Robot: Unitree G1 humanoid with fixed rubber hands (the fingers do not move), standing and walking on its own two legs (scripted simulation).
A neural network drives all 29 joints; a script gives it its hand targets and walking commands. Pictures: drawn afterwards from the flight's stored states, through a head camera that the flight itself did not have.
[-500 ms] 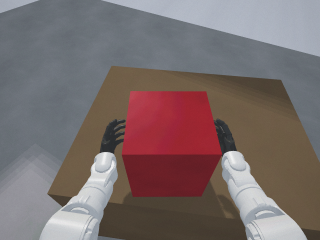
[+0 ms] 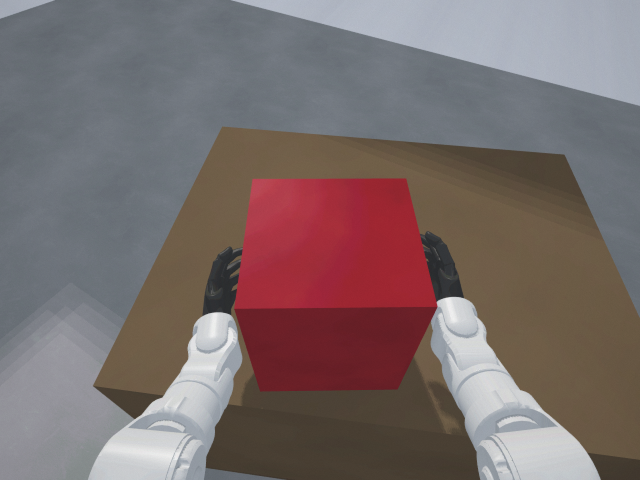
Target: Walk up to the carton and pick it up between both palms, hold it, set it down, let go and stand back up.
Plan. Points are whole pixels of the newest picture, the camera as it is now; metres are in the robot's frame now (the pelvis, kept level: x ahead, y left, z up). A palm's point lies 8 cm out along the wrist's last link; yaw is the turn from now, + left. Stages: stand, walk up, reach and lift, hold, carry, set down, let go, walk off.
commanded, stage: reach and lift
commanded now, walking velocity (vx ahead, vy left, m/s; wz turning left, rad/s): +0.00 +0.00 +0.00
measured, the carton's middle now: (329, 290) +0.39 +0.02 +0.00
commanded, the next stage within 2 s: none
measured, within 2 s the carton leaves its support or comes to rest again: leaves its support in 0.86 s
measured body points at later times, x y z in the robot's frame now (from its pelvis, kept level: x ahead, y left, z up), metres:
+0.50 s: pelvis +0.00 +0.00 +0.00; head +0.03 +0.00 +0.45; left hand +0.35 +0.17 +0.01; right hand +0.39 -0.13 +0.03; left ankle -0.02 +0.13 -0.74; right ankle +0.02 -0.12 -0.74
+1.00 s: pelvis -0.01 +0.00 +0.00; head +0.00 -0.01 +0.45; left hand +0.35 +0.17 +0.03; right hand +0.39 -0.13 +0.06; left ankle -0.02 +0.13 -0.74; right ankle +0.02 -0.12 -0.74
